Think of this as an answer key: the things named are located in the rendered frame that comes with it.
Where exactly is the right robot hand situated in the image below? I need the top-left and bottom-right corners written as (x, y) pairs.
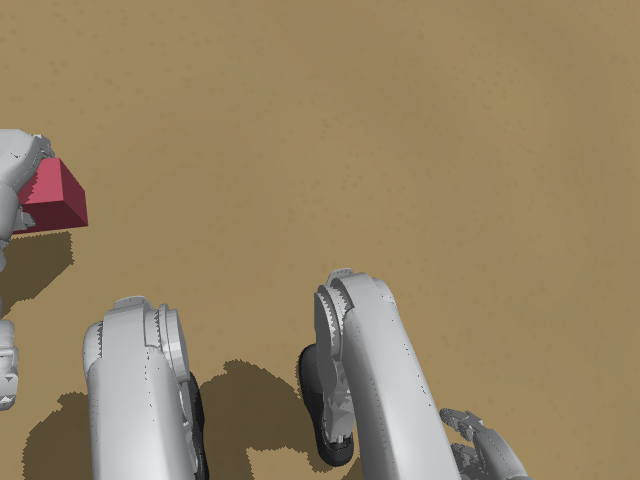
top-left (439, 409), bottom-right (529, 480)

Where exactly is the carton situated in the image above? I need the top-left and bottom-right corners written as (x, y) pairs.
top-left (12, 158), bottom-right (88, 235)

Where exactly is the left robot hand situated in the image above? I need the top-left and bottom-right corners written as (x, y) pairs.
top-left (0, 129), bottom-right (56, 231)

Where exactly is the left robot foot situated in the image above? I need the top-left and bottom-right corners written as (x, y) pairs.
top-left (187, 371), bottom-right (209, 480)

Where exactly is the right robot foot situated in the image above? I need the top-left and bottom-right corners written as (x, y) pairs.
top-left (298, 343), bottom-right (354, 467)

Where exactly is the left robot arm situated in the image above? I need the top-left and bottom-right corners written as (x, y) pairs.
top-left (0, 181), bottom-right (19, 411)

